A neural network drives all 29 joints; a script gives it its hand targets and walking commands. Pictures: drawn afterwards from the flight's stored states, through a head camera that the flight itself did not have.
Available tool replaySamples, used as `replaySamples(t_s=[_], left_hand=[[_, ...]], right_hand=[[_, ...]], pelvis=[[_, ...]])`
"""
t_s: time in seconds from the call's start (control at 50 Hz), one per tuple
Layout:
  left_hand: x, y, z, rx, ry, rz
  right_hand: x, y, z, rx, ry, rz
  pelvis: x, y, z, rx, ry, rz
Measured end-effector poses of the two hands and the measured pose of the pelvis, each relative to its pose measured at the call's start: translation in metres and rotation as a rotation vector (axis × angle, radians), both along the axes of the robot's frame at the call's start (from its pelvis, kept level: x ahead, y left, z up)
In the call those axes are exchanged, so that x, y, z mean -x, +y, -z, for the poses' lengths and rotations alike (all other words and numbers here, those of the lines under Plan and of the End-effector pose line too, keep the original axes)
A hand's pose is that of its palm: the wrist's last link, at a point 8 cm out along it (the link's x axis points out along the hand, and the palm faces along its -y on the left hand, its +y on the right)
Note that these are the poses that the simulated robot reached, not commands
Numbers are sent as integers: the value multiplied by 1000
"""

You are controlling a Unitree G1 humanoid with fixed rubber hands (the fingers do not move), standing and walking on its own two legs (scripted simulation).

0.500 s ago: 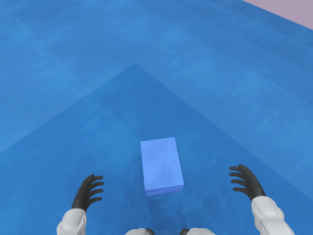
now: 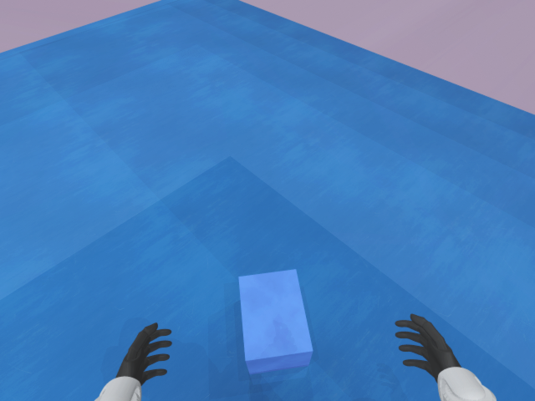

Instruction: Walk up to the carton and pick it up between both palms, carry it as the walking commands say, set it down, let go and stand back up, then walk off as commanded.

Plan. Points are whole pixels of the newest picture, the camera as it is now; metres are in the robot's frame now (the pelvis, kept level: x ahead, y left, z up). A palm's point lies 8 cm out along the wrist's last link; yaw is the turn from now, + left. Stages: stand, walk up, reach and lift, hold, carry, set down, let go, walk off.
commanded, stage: stand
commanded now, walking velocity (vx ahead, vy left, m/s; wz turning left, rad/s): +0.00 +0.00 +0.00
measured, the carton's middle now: (273, 320) +0.45 +0.02 -0.68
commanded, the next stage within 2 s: walk off in 1.84 s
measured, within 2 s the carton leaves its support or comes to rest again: neither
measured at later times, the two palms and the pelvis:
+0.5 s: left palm (95, 396) +0.14 +0.30 -0.09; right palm (476, 383) +0.14 -0.28 -0.08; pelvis +0.02 +0.01 +0.00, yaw -1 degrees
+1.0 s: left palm out of the picture +0.11 +0.31 -0.10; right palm out of the picture +0.11 -0.29 -0.09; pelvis +0.00 +0.01 +0.00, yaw -1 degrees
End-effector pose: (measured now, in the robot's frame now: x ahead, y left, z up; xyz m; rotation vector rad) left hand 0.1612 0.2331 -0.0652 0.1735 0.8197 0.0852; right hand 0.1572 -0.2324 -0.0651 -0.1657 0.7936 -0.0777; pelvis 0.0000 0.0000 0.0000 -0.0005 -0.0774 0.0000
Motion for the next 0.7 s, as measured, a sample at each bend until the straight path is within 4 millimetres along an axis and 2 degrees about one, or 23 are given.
replaySamples(t_s=[0.16, 0.26, 0.48, 0.7], left_hand=[[12, 42, 16, -134, 44, -27], [18, 57, 23, -166, 88, -29], [17, 63, 30, -177, 135, -21], [25, 68, 31, -185, 166, -27]], right_hand=[[10, -33, 12, 166, 78, 25], [13, -47, 12, 209, 108, 46], [18, -49, 18, 221, 156, 59], [30, -51, 23, 219, 197, 69]], pelvis=[[-4, 3, 3, 4, 66, 8], [-9, 6, 3, 5, 76, 9], [-16, 10, 1, 4, 72, 10], [-14, 11, -1, 2, 61, 11]])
